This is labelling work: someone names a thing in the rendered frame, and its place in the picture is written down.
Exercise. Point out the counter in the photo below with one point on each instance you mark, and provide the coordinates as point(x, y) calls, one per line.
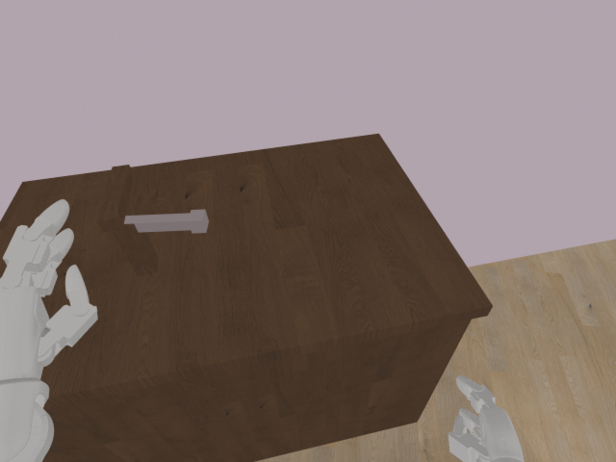
point(323, 303)

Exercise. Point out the left robot forearm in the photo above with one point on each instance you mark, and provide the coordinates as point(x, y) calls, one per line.
point(26, 429)

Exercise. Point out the robot right hand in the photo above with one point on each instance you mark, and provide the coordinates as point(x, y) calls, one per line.
point(494, 434)

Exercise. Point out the robot left hand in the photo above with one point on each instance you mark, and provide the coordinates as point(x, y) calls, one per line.
point(32, 258)

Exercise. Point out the tap lever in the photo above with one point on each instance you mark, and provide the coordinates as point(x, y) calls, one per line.
point(196, 221)

